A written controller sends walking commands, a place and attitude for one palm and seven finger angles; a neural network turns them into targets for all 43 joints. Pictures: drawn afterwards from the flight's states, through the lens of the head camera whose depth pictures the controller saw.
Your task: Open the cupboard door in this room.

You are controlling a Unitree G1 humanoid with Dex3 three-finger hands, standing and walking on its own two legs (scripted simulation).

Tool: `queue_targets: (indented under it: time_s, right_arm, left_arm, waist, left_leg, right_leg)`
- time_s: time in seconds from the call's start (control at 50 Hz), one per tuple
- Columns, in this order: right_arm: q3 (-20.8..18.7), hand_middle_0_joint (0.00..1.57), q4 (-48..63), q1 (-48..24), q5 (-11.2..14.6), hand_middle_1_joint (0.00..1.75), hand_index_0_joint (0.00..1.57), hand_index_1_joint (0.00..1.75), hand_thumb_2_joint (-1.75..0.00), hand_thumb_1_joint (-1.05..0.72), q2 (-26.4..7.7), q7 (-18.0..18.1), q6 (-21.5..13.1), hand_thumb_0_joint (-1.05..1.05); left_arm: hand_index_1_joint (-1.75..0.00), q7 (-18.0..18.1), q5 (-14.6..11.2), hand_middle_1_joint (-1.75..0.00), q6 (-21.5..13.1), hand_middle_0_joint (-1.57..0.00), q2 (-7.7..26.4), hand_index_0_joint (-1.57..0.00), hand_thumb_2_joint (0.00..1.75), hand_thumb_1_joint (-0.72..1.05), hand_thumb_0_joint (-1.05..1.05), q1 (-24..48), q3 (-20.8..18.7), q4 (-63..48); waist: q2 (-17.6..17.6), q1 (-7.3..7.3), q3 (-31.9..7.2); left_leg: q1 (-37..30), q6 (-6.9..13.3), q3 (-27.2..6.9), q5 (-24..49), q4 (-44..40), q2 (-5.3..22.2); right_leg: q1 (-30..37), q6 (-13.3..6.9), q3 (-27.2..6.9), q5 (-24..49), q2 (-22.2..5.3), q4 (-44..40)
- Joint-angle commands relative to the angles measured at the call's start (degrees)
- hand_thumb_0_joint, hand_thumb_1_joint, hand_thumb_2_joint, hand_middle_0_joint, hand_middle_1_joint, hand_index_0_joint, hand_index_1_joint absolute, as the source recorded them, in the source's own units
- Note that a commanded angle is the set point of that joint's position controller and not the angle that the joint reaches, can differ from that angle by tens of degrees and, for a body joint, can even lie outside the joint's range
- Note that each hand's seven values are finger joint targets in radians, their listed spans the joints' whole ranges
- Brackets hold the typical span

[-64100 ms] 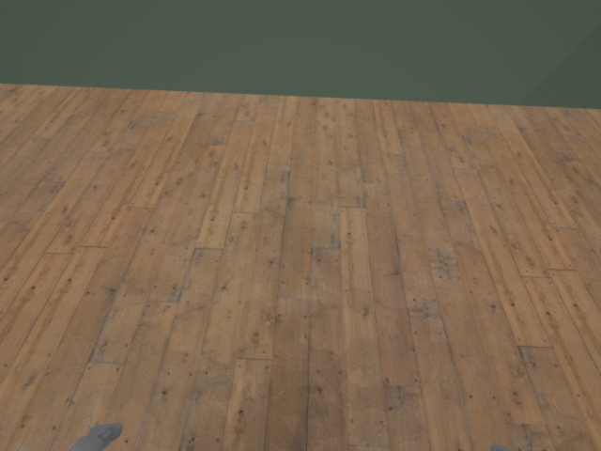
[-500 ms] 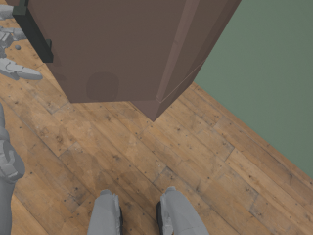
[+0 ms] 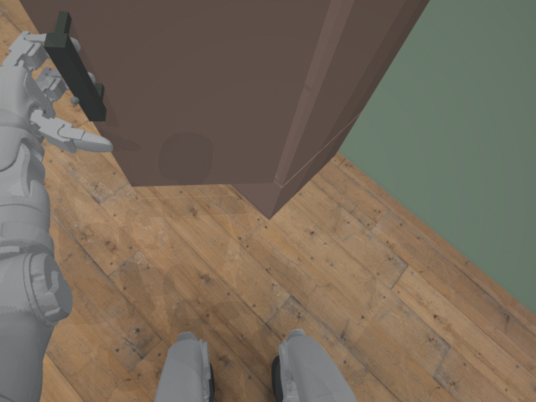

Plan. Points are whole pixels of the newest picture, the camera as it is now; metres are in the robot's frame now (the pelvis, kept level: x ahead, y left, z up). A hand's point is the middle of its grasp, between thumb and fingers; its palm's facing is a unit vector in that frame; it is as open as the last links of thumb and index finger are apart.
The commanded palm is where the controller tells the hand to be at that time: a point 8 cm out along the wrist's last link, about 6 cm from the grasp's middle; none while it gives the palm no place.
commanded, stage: slide the fingers in behind the handle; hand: left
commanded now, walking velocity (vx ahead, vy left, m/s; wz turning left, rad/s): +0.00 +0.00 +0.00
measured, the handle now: (82, 71) +0.57 +0.22 +0.06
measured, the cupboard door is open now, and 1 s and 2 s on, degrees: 48 48 63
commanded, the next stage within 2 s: close the thumb around the handle in 0.64 s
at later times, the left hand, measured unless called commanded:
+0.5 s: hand (89, 103) +0.51 +0.21 +0.06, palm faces +0.01 -1.00 -0.03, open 14.0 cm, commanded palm +0.49 +0.24 +0.06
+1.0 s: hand (90, 100) +0.51 +0.20 +0.07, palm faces +0.01 -1.00 -0.02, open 12.1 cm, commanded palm +0.49 +0.24 +0.06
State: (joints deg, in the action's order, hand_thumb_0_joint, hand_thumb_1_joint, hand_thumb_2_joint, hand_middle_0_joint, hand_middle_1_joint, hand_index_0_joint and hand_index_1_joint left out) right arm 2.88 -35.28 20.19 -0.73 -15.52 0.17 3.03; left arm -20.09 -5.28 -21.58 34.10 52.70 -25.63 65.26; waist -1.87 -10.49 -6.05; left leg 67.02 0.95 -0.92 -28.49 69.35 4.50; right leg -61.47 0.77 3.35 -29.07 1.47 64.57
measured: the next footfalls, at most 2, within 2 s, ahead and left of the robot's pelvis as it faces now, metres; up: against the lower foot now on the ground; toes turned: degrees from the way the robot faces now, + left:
none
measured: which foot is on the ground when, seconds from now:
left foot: down 0.00-1.00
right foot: down 0.00-1.00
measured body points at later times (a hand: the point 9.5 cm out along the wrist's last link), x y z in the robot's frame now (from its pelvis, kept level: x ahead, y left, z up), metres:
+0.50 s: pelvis +0.00 -0.01 +0.00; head +0.15 +0.01 +0.43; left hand +0.50 +0.26 +0.07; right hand +0.02 -0.27 -0.11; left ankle +0.03 +0.11 -0.64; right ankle +0.01 -0.14 -0.64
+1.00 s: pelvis +0.00 -0.01 +0.00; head +0.15 +0.02 +0.42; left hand +0.51 +0.26 +0.07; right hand +0.01 -0.27 -0.11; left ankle +0.03 +0.11 -0.64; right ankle +0.01 -0.14 -0.64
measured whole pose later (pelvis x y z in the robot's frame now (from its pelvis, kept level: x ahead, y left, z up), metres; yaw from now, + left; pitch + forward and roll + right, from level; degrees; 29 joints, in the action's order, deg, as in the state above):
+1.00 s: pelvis +0.00 -0.01 +0.00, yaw +0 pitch +25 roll -4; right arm 2.7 -36.0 20.8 -0.7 -15.2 0.1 3.0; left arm -17.2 -4.9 -22.2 32.1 52.8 -24.4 66.2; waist -2.3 -10.4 -6.4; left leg 66.4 0.5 -0.8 -28.1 69.0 4.4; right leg -61.4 0.4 3.1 -29.1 1.5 65.2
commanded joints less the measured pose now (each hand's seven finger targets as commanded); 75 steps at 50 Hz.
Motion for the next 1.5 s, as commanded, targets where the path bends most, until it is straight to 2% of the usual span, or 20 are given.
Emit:
queue_targets:
  time_s: [0.0,0.16,0.24,0.3,0.38,0.48,0.58,0.62,0.72,0.76,0.8,0.86,1.0,1.06,1.16,1.22,1.32,1.4,1.46,1.48]
  right_arm:
    - [-4.27,0.2,1.33,11.29,-0.36,0.3,0.2,0.3,-0.9,-0.9,-10.86,0.36,-0.71,0.0]
    - [-4.05,0.2,1.94,10.85,-0.05,0.3,0.2,0.3,-0.9,-0.9,-10.26,0.2,-0.18,0.0]
    - [-4.26,0.2,1.88,10.84,-0.42,0.3,0.2,0.3,-0.9,-0.9,-10.19,0.13,-0.54,0.0]
    - [-4.29,0.2,1.91,10.9,-0.31,0.3,0.2,0.3,-0.9,-0.9,-10.12,-0.03,-0.42,0.0]
    - [-3.91,0.2,2.2,10.68,0.04,0.3,0.2,0.3,-0.9,-0.9,-10.02,0.19,-0.22,0.0]
    - [-4.26,0.2,1.96,10.65,-0.18,0.3,0.2,0.3,-0.9,-0.9,-10.02,0.44,-0.8,0.0]
    - [-4.04,0.2,0.98,10.67,-0.07,0.3,0.2,0.3,-0.9,-0.9,-10.34,0.64,-1.07,0.0]
    - [-4.13,0.2,1.04,10.54,-0.11,0.3,0.2,0.3,-0.9,-0.9,-10.38,0.57,-1.1,0.0]
    - [-3.93,0.2,1.42,10.55,-0.2,0.3,0.2,0.3,-0.9,-0.9,-10.53,0.59,-1.01,0.0]
    - [-3.97,0.2,1.54,10.43,-0.16,0.3,0.2,0.3,-0.9,-0.9,-10.49,0.53,-1.05,0.0]
    - [-4.13,0.2,1.82,10.51,-0.19,0.3,0.2,0.3,-0.9,-0.9,-10.53,0.4,-1.12,0.0]
    - [-3.99,0.2,1.47,10.61,-0.11,0.3,0.2,0.3,-0.9,-0.9,-10.44,0.53,-1.01,0.0]
    - [-4.12,0.2,1.25,10.97,-0.26,0.3,0.2,0.3,-0.9,-0.9,-10.5,0.44,-1.0,0.0]
    - [-4.05,0.2,1.06,11.14,-0.26,0.3,0.2,0.3,-0.9,-0.9,-10.48,0.44,-0.94,0.0]
    - [-4.11,0.2,1.21,11.1,-0.49,0.3,0.2,0.3,-0.9,-0.9,-10.5,0.44,-0.99,0.0]
    - [-4.18,0.2,1.23,11.16,-0.53,0.3,0.2,0.3,-0.9,-0.9,-10.41,0.23,-0.81,0.0]
    - [-4.13,0.2,1.16,11.15,-0.33,0.3,0.2,0.3,-0.9,-0.9,-10.58,0.46,-0.51,0.0]
    - [-4.4,0.2,1.52,11.36,-0.49,0.3,0.2,0.3,-0.9,-0.9,-10.45,0.38,-0.41,0.0]
    - [-4.24,0.2,2.1,10.58,-0.25,0.3,0.2,0.3,-0.9,-0.9,-10.04,0.13,-0.39,0.0]
    - [-4.11,0.2,1.96,10.89,-0.42,0.3,0.2,0.3,-0.9,-0.9,-10.14,0.26,-0.45,0.0]
  left_arm:
    - [-1.2,0.63,-1.07,-1.2,-4.79,-0.3,13.37,-0.3,0.3,-0.5,0.0,24.65,-0.44,-13.91]
    - [-1.2,2.25,-0.67,-1.2,-3.24,-0.3,12.09,-0.3,0.3,-0.5,0.0,21.91,-0.25,-11.16]
    - [-1.2,3.16,-0.71,-1.2,-5.68,-0.3,12.52,-0.3,0.3,-0.5,0.0,23.43,-0.78,-15.66]
    - [-1.2,3.22,-0.99,-1.2,-5.93,-0.3,13.46,-0.3,0.3,-0.5,0.0,19.75,-2.45,-13.45]
    - [-1.2,2.47,-0.52,-1.2,-4.35,-0.3,12.41,-0.3,0.3,-0.5,0.0,20.97,-0.58,-10.32]
    - [-1.2,1.97,-1.25,-1.2,-6.08,-0.3,12.0,-0.3,0.3,-0.5,0.0,24.48,-0.02,-14.29]
    - [-1.2,1.92,-1.07,-1.2,-5.68,-0.3,11.61,-0.3,0.3,-0.5,0.0,25.61,0.67,-10.35]
    - [-1.2,2.14,-0.37,-1.2,-5.18,-0.3,11.4,-0.3,0.3,-0.5,0.0,25.55,1.16,-10.3]
    - [-1.2,2.52,-0.16,-1.2,-5.06,-0.3,14.41,-0.3,0.3,-0.5,0.0,24.94,-1.01,-10.69]
    - [-1.21,2.59,-0.56,-1.21,-4.87,-0.31,13.53,-0.31,0.35,-0.39,0.0,24.92,-0.62,-11.15]
    - [-1.22,2.58,-0.64,-1.22,-5.57,-0.32,13.44,-0.32,0.4,-0.28,0.0,24.27,-0.78,-12.91]
    - [-1.24,2.61,-0.41,-1.24,-4.82,-0.33,12.93,-0.33,0.47,-0.11,0.0,24.35,-0.08,-11.25]
    - [-1.28,2.74,-0.85,-1.28,-4.9,-0.36,11.78,-0.36,0.64,0.28,0.0,23.93,0.14,-11.39]
    - [-1.3,2.99,-0.35,-1.3,-4.61,-0.37,11.24,-0.37,0.71,0.45,0.0,24.76,0.88,-9.87]
    - [-1.33,3.54,-0.03,-1.33,-5.67,-0.39,13.29,-0.39,0.83,0.73,0.0,25.15,-0.75,-11.66]
    - [-1.35,3.48,-0.04,-1.35,-5.78,-0.4,12.25,-0.4,0.9,0.9,0.0,23.65,-0.34,-11.27]
    - [-1.35,3.2,-0.09,-1.35,-4.86,-0.4,13.2,-0.4,0.9,0.9,0.0,24.8,-0.55,-11.19]
    - [-1.35,3.38,-0.8,-1.35,-5.54,-0.4,13.89,-0.4,0.9,0.9,0.0,22.76,-2.44,-13.14]
    - [-1.35,3.72,-1.11,-1.35,-5.13,-0.4,11.56,-0.4,0.9,0.9,0.0,20.47,-0.99,-12.63]
    - [-1.35,3.85,-0.99,-1.35,-5.74,-0.4,12.77,-0.4,0.9,0.9,0.0,21.95,-1.55,-13.52]
  waist:
    - [-11.77,-0.47,-33.2]
    - [-6.74,-0.41,-29.04]
    - [-9.6,0.31,-32.82]
    - [-7.5,0.87,-32.31]
    - [-5.14,-0.18,-26.96]
    - [-8.53,-0.27,-31.36]
    - [-7.29,-1.34,-28.23]
    - [-9.29,-0.88,-29.54]
    - [-8.9,-0.2,-31.05]
    - [-7.7,-0.51,-30.49]
    - [-9.43,0.01,-33.33]
    - [-7.88,-0.59,-30.0]
    - [-8.1,-0.52,-30.61]
    - [-7.14,-1.26,-27.87]
    - [-8.72,-0.44,-30.92]
    - [-9.43,-0.16,-31.47]
    - [-8.41,-0.84,-30.37]
    - [-9.2,0.62,-33.79]
    - [-7.24,0.38,-31.5]
    - [-6.71,0.22,-31.22]
  left_leg:
    - [-34.01,0.31,-3.71,26.63,-6.31,-1.48]
    - [-28.23,0.84,-2.4,23.2,-6.87,-1.99]
    - [-31.84,0.46,-2.71,26.37,-6.79,-1.93]
    - [-29.73,0.74,-1.91,26.74,-6.52,-2.1]
    - [-24.55,1.27,-1.38,20.68,-7.03,-2.47]
    - [-28.77,1.01,-1.95,22.95,-6.47,-2.29]
    - [-26.47,1.16,-2.33,19.44,-6.47,-2.2]
    - [-27.31,0.94,-2.29,19.34,-6.43,-2.2]
    - [-27.06,0.93,-2.34,20.73,-6.2,-2.11]
    - [-26.51,1.07,-2.12,20.01,-6.37,-2.09]
    - [-28.85,0.89,-2.32,22.08,-6.38,-2.16]
    - [-27.05,0.96,-2.24,20.5,-6.68,-1.99]
    - [-29.0,0.75,-2.65,22.35,-6.77,-1.92]
    - [-27.63,0.82,-2.84,20.06,-7.14,-1.91]
    - [-29.37,0.61,-2.98,22.55,-6.78,-1.87]
    - [-30.63,0.47,-3.0,24.02,-6.6,-1.84]
    - [-29.17,0.75,-2.77,23.54,-6.5,-1.83]
    - [-31.83,0.39,-2.92,27.21,-6.5,-1.89]
    - [-29.04,0.73,-1.95,24.66,-6.79,-2.19]
    - [-28.91,0.83,-2.28,24.95,-6.92,-2.09]
  right_leg:
    - [5.04,-2.07,0.04,18.86,2.2,-6.41]
    - [8.83,-1.72,-0.44,19.52,2.19,-7.35]
    - [9.13,-1.99,-0.49,21.15,2.17,-6.68]
    - [11.54,-1.77,-0.9,23.28,2.23,-6.73]
    - [11.69,-1.66,-1.33,20.09,2.14,-7.47]
    - [10.24,-1.93,-1.39,20.43,2.12,-6.97]
    - [7.9,-1.81,-1.2,16.83,2.08,-7.21]
    - [7.26,-1.8,-1.21,16.16,1.88,-7.17]
    - [8.59,-1.86,-1.2,17.43,1.94,-6.68]
    - [9.36,-1.69,-1.27,17.39,2.0,-7.11]
    - [9.19,-1.83,-1.15,18.62,2.06,-6.74]
    - [8.95,-1.66,-1.07,17.62,2.02,-7.16]
    - [7.65,-1.82,-0.71,18.16,2.08,-7.04]
    - [6.56,-1.79,-0.57,16.11,2.1,-7.45]
    - [7.19,-1.93,-0.54,17.65,2.0,-6.68]
    - [6.78,-1.97,-0.4,18.43,2.13,-6.56]
    - [7.55,-1.77,-0.67,19.24,2.07,-6.83]
    - [8.95,-1.92,-0.46,21.56,2.13,-6.37]
    - [10.6,-1.61,-0.81,21.33,2.22,-7.15]
    - [11.06,-1.78,-0.69,21.67,2.21,-6.86]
